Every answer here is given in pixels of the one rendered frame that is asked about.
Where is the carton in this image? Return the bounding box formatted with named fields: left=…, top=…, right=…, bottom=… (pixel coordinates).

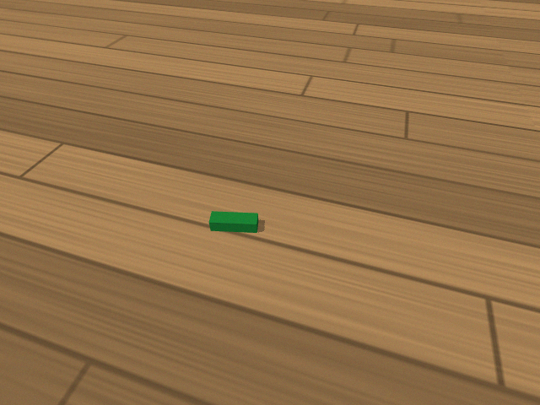
left=209, top=211, right=258, bottom=233

